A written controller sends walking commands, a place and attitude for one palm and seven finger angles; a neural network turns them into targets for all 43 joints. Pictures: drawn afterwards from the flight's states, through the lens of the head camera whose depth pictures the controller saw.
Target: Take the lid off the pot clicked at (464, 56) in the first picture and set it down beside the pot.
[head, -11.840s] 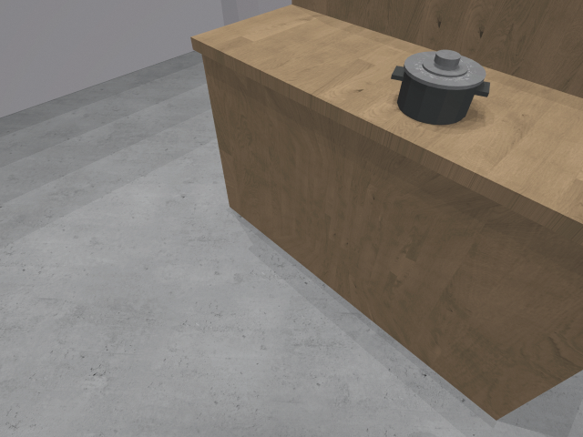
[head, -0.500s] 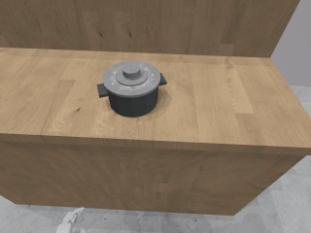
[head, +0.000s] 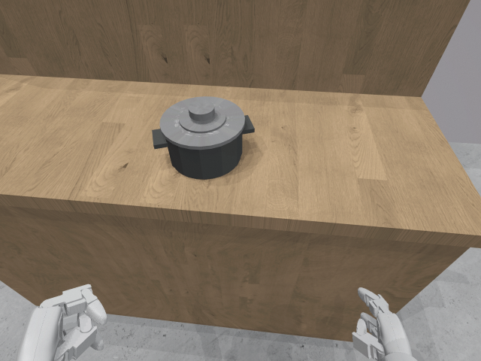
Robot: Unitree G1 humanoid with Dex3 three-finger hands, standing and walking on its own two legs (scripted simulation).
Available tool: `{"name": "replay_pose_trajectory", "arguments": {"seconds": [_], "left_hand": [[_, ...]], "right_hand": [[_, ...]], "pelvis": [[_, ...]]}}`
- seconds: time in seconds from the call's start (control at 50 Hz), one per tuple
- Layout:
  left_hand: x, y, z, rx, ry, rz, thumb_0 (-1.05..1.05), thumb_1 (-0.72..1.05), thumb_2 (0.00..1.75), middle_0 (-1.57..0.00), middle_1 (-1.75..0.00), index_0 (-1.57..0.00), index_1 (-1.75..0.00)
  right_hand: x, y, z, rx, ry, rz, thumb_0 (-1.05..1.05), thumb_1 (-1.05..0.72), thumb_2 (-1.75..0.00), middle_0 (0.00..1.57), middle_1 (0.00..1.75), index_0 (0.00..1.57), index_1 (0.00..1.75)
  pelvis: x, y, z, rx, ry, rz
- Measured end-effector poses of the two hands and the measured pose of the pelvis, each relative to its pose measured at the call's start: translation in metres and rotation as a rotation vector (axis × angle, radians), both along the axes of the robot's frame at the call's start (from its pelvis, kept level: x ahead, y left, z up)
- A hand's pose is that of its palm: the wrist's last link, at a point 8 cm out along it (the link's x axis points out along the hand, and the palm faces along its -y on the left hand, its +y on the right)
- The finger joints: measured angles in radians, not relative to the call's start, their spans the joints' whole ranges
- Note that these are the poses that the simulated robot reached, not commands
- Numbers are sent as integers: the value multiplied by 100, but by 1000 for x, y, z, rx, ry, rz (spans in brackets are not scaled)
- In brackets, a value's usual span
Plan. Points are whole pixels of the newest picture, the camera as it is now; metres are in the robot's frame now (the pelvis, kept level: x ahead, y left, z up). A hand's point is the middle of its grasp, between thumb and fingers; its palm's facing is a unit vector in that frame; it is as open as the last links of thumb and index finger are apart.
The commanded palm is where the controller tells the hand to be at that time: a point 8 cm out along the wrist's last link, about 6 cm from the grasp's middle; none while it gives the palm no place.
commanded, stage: raise the hand higher, near the body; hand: left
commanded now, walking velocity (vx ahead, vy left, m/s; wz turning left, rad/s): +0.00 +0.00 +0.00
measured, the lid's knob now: (201, 110) +0.53 +0.15 +0.15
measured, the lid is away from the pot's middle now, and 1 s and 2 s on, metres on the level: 0.00 0.00 0.00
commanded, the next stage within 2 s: reach forward and open the fingers in 0.86 s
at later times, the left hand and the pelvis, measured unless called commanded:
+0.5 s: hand (67, 295) +0.16 +0.25 +0.11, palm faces +0.26 -0.87 -0.43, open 3.1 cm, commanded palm +0.11 +0.28 +0.15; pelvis +0.01 +0.02 +0.00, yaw -2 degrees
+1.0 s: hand (30, 263) +0.17 +0.26 +0.18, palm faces +0.37 -0.80 -0.48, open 3.1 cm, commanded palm +0.12 +0.30 +0.20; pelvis -0.02 +0.03 +0.00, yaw -2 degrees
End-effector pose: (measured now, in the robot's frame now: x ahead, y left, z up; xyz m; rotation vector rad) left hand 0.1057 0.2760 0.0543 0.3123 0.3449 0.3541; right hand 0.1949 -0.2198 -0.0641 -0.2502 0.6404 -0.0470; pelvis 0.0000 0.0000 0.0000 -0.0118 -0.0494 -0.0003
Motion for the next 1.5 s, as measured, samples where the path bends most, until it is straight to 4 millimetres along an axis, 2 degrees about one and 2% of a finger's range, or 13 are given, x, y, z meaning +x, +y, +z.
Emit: {"name": "replay_pose_trajectory", "arguments": {"seconds": [0.14,0.24,0.42,0.6,0.78,0.98,1.02,1.14,1.22,1.32,1.44,1.5], "left_hand": [[13,7,38,94,-91,-48,1,90,90,-127,-146,-127,-146],[16,11,42,112,-81,-67,1,90,90,-129,-149,-129,-149],[21,15,67,150,-186,-114,1,90,90,-130,-150,-130,-150],[21,17,90,171,-323,-147,1,89,90,-131,-150,-130,-150],[22,23,113,205,-455,-157,1,89,90,-131,-150,-131,-150],[21,28,138,262,-576,-167,1,89,90,-131,-150,-131,-150],[23,24,145,457,-518,-190,1,89,90,-131,-149,-131,-150],[27,7,158,891,-323,-290,1,81,95,-129,-141,-129,-141],[32,9,158,1102,-161,-341,0,72,101,-127,-131,-127,-131],[40,15,163,1176,-24,-343,0,57,110,-124,-115,-124,-115],[49,8,157,1130,82,-436,0,38,122,-118,-95,-118,-95],[55,3,161,1159,114,-501,0,27,128,-115,-84,-115,-84]], "right_hand": [[-11,1,-11,9,53,-26,1,-90,-90,20,30,20,30],[-13,1,-14,15,70,-48,1,-90,-90,20,30,20,30],[-4,10,-4,1,17,-39,1,-90,-90,20,30,20,30],[1,30,8,6,-48,11,1,-90,-90,20,30,20,30],[-15,45,5,14,-40,43,1,-90,-90,20,30,21,30],[-39,42,-4,16,-3,27,1,-90,-90,20,30,21,30],[-42,41,-6,1,20,52,1,-90,-90,20,30,21,30],[-37,36,-22,34,85,76,1,-90,-90,20,30,21,30],[-32,36,-31,64,118,69,1,-90,-90,20,30,20,30],[-23,36,-31,92,101,75,1,-90,-90,20,30,20,30],[-16,33,-19,87,33,82,1,-90,-90,20,30,20,30],[-16,29,-14,68,10,87,1,-90,-90,20,30,20,30]], "pelvis": [[8,2,1,1,-1,-15],[9,7,1,1,3,-25],[9,18,1,-3,2,-32],[0,27,0,-9,-15,-27],[-10,32,0,-15,-33,-28],[-19,34,0,-16,-49,-32],[-22,33,-2,-12,-31,-28],[-35,33,-9,0,-4,-25],[-40,29,-11,0,2,-24],[-42,23,-11,-3,-6,-7],[-48,16,-9,-2,-29,9],[-52,13,-9,-4,-39,12]]}}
